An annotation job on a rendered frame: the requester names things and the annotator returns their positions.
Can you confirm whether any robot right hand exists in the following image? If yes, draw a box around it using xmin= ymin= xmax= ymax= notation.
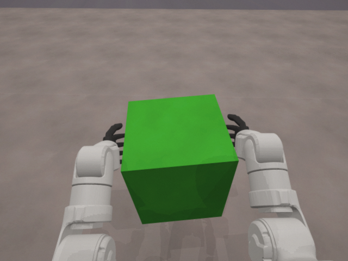
xmin=226 ymin=114 xmax=249 ymax=147

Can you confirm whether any carton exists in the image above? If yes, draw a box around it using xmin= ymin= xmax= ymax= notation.
xmin=121 ymin=94 xmax=239 ymax=224

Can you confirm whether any robot right forearm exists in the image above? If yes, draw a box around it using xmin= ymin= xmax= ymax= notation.
xmin=235 ymin=129 xmax=316 ymax=255

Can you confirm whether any right robot upper arm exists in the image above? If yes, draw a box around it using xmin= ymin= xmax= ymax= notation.
xmin=248 ymin=217 xmax=332 ymax=261

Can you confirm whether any left robot upper arm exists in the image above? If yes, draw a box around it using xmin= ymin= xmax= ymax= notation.
xmin=53 ymin=234 xmax=116 ymax=261

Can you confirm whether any robot left forearm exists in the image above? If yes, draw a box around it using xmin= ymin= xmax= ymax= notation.
xmin=52 ymin=140 xmax=120 ymax=261

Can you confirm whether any robot left hand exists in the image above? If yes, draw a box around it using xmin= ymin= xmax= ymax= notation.
xmin=103 ymin=123 xmax=125 ymax=164

